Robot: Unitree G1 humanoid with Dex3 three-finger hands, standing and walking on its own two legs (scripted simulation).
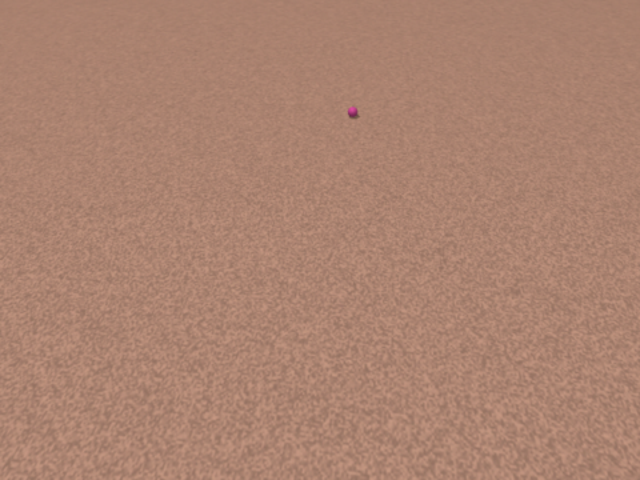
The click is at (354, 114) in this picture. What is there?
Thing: free ball
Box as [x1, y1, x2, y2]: [348, 107, 357, 116]
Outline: 350,107 348,109 348,114 350,116 354,116 357,111 354,107
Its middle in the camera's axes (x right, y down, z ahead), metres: +0.18 -0.73 +2.26
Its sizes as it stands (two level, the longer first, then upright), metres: 0.057 0.057 0.057
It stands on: the floor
